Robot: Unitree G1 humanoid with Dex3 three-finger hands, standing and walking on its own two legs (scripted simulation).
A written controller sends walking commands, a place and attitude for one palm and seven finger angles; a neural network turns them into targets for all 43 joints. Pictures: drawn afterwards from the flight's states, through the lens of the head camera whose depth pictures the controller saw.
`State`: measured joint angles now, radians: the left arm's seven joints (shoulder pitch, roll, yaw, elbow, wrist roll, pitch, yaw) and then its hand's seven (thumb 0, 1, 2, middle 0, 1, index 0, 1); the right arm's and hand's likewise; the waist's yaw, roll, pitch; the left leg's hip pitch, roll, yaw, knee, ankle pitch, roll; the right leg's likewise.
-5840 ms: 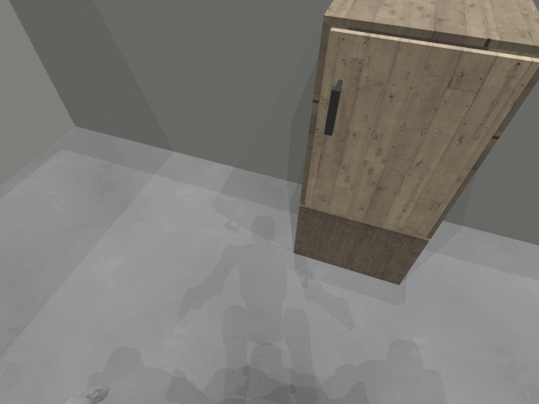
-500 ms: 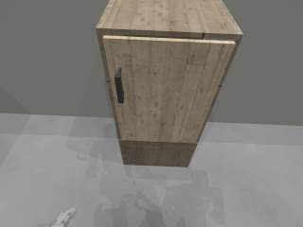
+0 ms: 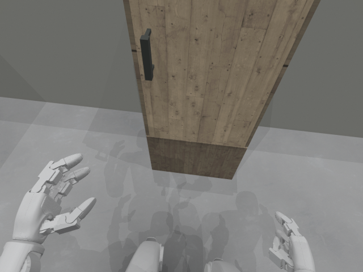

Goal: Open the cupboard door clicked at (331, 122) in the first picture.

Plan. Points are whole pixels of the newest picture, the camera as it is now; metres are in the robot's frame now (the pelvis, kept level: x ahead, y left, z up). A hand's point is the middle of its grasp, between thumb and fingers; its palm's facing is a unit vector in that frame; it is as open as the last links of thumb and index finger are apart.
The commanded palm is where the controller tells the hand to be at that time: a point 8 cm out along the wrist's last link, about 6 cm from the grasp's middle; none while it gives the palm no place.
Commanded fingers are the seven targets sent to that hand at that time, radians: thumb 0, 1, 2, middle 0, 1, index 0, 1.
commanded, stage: raise the hand with hooked fingers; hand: left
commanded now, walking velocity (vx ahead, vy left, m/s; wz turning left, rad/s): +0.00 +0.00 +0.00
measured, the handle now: (148, 55) +0.63 +0.16 +0.11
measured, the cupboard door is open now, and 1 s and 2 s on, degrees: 0 0 0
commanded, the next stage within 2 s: move the hooked fingers beside the handle in 1.50 s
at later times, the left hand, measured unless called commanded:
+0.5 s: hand (54, 176) +0.26 +0.27 +0.09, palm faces +0.00 -1.00 -0.05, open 12.6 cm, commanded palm +0.24 +0.33 +0.10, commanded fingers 0.00 -0.41 0.34 -0.29 -1.14 -0.29 -1.14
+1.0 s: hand (35, 143) +0.31 +0.31 +0.12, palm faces +0.01 -1.00 -0.04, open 14.0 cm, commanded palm +0.28 +0.36 +0.13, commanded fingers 0.00 -0.50 0.30 -0.30 -1.20 -0.30 -1.20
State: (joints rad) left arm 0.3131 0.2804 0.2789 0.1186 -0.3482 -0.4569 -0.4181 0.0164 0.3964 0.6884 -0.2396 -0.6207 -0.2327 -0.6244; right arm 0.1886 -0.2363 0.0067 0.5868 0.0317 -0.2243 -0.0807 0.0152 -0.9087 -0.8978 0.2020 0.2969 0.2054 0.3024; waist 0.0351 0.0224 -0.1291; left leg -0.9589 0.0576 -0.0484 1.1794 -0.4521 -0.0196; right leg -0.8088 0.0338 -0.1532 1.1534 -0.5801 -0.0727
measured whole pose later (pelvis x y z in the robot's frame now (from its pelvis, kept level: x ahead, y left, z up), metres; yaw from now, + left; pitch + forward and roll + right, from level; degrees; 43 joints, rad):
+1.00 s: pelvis +0.02 +0.05 +0.05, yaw -1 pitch +9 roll -3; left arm -0.03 0.42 0.40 0.38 -0.35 -0.25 -0.47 -0.01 -0.50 0.31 -0.30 -1.20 -0.30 -1.20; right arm 0.28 -0.27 0.05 0.57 0.05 -0.17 -0.08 0.02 -0.91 -0.90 0.21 0.30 0.21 0.30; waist 0.00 0.03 -0.08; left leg -0.70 0.02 0.02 0.89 -0.36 0.05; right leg -0.55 0.01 -0.09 0.84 -0.44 -0.01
